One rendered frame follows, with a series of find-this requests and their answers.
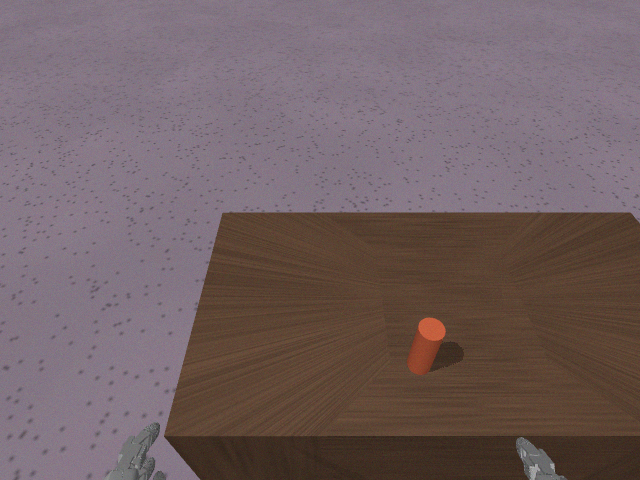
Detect can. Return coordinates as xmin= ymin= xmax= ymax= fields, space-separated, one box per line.
xmin=407 ymin=318 xmax=446 ymax=375

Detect right robot hand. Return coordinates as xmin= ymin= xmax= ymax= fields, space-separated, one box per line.
xmin=516 ymin=437 xmax=567 ymax=480

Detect left robot hand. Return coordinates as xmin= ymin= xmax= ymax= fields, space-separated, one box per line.
xmin=104 ymin=422 xmax=166 ymax=480

